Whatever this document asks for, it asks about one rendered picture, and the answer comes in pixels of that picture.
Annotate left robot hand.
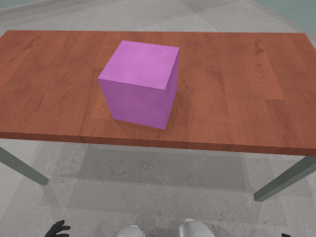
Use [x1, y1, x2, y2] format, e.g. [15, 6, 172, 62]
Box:
[44, 219, 71, 237]

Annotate table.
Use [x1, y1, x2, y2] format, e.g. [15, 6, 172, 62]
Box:
[0, 30, 316, 202]

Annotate robot left thigh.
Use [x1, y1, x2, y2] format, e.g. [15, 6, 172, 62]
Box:
[115, 226, 145, 237]

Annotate carton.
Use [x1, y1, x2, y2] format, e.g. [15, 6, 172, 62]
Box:
[98, 40, 180, 129]

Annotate robot thigh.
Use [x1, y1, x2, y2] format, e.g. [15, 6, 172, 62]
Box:
[179, 220, 215, 237]
[115, 226, 145, 237]

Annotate robot right thigh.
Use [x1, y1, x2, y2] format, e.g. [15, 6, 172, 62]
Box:
[179, 220, 215, 237]

